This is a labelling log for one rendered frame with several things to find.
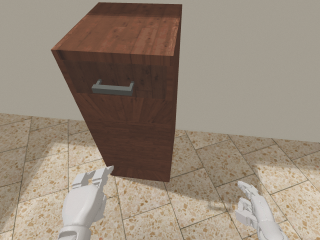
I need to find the right robot forearm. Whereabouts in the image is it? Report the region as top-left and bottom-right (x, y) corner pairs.
(256, 220), (289, 240)

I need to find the right robot hand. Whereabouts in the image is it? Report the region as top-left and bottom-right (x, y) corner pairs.
(235, 181), (275, 229)

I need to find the drawer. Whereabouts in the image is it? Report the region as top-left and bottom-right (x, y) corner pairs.
(63, 60), (167, 100)

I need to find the left robot forearm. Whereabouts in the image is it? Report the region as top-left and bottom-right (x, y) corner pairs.
(57, 224), (92, 240)

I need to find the cabinet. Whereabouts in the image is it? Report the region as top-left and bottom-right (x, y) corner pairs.
(51, 2), (182, 183)

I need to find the handle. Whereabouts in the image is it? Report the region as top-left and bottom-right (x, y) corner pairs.
(91, 79), (135, 96)

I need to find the left robot hand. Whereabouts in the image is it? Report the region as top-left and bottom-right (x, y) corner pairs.
(62, 165), (114, 228)

